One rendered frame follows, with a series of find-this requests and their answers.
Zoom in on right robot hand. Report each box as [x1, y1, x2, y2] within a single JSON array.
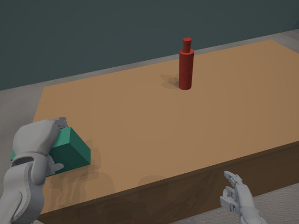
[[220, 171, 256, 214]]

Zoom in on sponge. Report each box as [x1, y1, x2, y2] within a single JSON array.
[[10, 127, 91, 177]]

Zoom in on robot left forearm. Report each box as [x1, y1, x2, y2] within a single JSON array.
[[0, 153, 49, 224]]

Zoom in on table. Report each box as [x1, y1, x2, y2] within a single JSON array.
[[33, 39, 299, 224]]

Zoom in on left robot hand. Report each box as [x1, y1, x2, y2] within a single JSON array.
[[13, 117, 68, 177]]

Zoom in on robot right forearm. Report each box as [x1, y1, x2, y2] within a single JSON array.
[[239, 206, 267, 224]]

